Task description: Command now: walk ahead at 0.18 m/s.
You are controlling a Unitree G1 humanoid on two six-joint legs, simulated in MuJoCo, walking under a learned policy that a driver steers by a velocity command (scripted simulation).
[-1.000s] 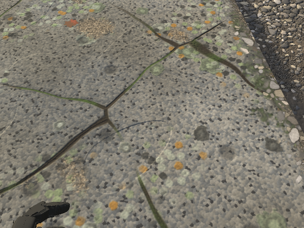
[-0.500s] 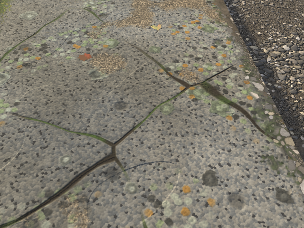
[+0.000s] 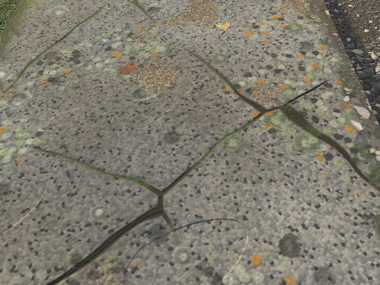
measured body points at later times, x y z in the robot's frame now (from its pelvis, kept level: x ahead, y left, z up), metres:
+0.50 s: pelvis +0.11 +0.02 -0.01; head +0.12 +0.01 +0.44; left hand +0.16 +0.28 -0.14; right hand +0.22 -0.22 -0.15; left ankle +0.18 +0.11 -0.74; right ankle +0.12 -0.11 -0.74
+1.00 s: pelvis +0.28 +0.05 +0.00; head +0.30 +0.06 +0.45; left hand +0.44 +0.30 -0.12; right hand +0.24 -0.20 -0.14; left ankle +0.19 +0.13 -0.74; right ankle +0.41 -0.12 -0.68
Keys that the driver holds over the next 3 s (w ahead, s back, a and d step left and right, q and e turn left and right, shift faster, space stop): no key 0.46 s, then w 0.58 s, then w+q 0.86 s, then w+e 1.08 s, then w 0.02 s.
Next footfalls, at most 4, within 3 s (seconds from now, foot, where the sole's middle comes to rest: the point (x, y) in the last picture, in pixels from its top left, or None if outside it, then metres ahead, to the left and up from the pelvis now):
0.10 left None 0.23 0.13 -0.78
0.42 right None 0.16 -0.11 -0.78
1.20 right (244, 249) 0.60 -0.10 -0.78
1.74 left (163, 192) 0.82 0.22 -0.78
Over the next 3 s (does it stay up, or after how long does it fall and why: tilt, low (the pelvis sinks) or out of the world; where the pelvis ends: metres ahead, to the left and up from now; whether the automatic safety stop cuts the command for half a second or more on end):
stays up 1.40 0.34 0.00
